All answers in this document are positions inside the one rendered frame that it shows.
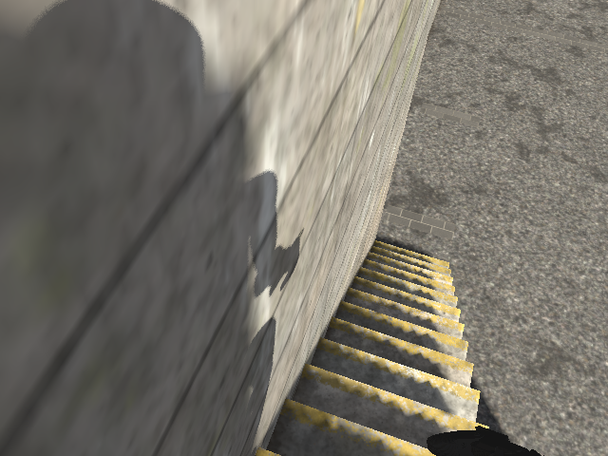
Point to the robot right hand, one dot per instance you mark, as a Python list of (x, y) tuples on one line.
[(479, 442)]

